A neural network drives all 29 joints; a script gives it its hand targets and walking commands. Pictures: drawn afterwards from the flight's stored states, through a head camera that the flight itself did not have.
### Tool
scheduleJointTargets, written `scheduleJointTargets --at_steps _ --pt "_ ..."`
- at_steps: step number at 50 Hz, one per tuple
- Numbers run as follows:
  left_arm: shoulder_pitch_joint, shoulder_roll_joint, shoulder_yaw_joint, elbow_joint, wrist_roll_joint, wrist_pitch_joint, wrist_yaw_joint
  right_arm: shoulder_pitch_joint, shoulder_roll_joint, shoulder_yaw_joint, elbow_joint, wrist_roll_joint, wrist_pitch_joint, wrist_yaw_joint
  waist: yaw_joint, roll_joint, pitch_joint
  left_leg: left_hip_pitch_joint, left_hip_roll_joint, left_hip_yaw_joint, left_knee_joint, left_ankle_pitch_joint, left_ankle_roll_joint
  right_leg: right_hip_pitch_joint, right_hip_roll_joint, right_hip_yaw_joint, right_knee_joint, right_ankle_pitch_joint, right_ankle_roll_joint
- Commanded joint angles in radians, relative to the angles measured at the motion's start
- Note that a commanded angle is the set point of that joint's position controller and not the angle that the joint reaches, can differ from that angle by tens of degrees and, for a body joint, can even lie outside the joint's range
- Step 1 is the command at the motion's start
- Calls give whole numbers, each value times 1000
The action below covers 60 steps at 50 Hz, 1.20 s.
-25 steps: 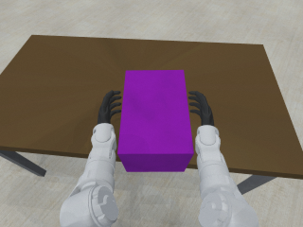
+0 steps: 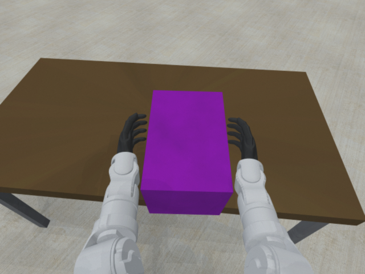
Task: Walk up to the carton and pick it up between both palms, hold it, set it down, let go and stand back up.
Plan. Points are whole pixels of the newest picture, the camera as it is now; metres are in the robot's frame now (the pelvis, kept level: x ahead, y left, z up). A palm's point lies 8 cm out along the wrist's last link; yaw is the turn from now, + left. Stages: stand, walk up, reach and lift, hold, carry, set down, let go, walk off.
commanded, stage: reach and lift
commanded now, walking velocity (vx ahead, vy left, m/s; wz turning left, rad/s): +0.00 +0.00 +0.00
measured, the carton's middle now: (186, 152) +0.42 -0.01 -0.02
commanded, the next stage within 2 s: hold in 1.88 s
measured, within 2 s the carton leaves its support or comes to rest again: neither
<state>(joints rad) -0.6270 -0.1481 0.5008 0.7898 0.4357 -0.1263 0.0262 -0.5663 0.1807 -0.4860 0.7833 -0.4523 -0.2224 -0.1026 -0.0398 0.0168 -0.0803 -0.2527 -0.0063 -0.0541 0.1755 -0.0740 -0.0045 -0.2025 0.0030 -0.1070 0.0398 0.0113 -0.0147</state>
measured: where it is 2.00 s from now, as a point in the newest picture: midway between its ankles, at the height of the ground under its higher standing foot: outside the picture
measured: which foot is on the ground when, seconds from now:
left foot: down 0.00-1.00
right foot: down 0.00-1.00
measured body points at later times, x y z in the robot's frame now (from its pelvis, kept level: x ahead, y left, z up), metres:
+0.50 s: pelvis +0.00 +0.00 +0.00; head +0.00 +0.02 +0.45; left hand +0.39 +0.12 +0.11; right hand +0.36 -0.15 +0.09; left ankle +0.00 +0.12 -0.75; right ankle +0.01 -0.11 -0.75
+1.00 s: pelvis +0.00 +0.00 +0.00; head +0.01 +0.03 +0.45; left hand +0.37 +0.13 +0.15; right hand +0.34 -0.15 +0.13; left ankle +0.00 +0.12 -0.75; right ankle +0.01 -0.11 -0.75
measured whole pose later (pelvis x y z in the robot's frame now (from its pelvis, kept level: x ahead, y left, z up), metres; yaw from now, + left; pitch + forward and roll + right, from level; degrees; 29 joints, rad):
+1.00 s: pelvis +0.00 +0.00 +0.00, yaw +0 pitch -7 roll -1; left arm -0.43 -0.10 0.15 -0.06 0.33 0.59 0.02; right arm -0.37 0.06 -0.01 0.23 0.10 0.19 -0.24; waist -0.09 -0.07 0.12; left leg 0.03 0.00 -0.05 0.25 -0.16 0.00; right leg 0.09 0.01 -0.10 0.09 -0.06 0.00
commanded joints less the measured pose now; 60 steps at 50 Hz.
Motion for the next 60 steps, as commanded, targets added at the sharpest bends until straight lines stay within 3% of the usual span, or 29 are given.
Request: scheduleJointTargets --at_steps 1,14,26,40,47,60 --pt "-419 -462 -325 -18 -7 -17 -108 -448 440 355 -24 20 -42 79 -4 1 -442 53 -18 10 11 206 -39 388 20 28 122 328 28" --pt "-372 -457 -467 -182 -90 130 -134 -434 387 495 -141 196 55 69 -15 -15 -314 106 -20 16 11 107 -33 390 21 11 106 185 28" --pt "-266 -385 -600 -468 -159 369 -159 -396 286 620 -382 375 174 35 -35 -26 -191 124 -24 24 16 7 -24 436 15 -1 119 99 36" --pt "-160 -335 -756 -800 -225 587 -159 -328 211 787 -681 532 302 -26 -54 -18 -171 216 -20 23 54 138 -45 490 27 6 132 201 39" --pt "-128 -315 -755 -903 -226 687 -170 -307 176 805 -761 579 373 -53 -59 -21 -144 252 -15 28 54 167 -54 506 25 4 124 205 41" --pt "-189 -303 -683 -904 -204 760 -194 -360 139 741 -736 597 430 -59 -69 -25 -99 274 -14 48 35 96 -57 482 27 -11 116 133 44"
